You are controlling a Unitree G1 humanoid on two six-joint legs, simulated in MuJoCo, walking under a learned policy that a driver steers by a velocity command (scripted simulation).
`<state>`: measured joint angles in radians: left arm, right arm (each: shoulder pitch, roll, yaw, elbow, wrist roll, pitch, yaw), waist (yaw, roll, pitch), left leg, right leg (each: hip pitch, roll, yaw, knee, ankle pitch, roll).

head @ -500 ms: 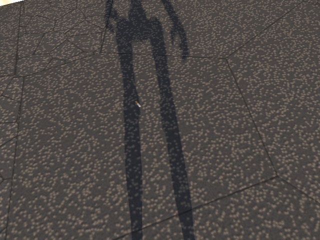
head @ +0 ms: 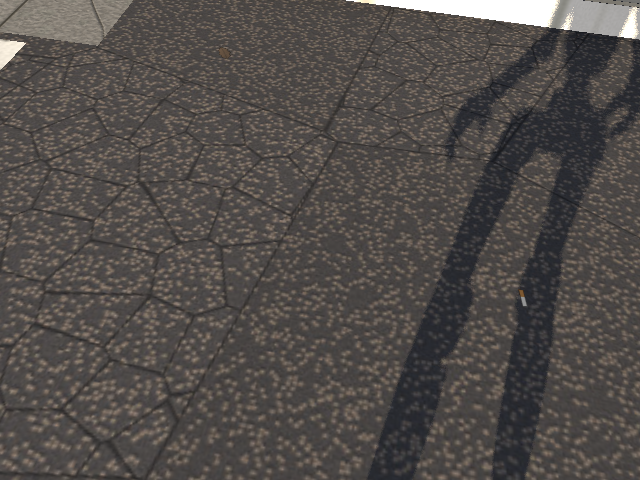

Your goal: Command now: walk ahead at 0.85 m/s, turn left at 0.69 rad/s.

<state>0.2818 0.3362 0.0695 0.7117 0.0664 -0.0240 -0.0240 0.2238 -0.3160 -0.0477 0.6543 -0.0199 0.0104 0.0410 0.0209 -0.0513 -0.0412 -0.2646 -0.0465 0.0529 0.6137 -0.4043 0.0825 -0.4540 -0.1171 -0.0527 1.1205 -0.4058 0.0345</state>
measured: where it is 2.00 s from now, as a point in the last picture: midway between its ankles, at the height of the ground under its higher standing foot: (565, 159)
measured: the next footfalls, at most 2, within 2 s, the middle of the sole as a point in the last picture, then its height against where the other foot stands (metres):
right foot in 0.34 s outside the picture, level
left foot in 0.76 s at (288, 313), level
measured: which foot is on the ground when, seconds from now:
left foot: down 0.00-0.32, up 0.34-0.74, down 0.76-1.00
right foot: up 0.00-0.32, down 0.34-0.78, up 0.80-1.00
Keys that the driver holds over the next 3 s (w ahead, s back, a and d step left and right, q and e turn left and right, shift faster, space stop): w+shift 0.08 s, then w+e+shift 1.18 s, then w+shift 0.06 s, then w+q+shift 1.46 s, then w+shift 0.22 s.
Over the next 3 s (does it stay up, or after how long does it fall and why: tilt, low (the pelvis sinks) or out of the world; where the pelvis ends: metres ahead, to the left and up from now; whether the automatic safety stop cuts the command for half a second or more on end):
stays up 2.43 -0.99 0.01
